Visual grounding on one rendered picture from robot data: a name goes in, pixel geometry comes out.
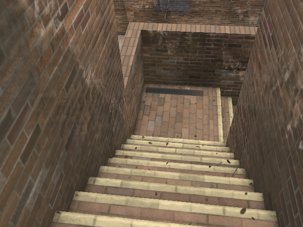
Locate stairs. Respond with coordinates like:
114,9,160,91
50,134,278,227
221,96,237,143

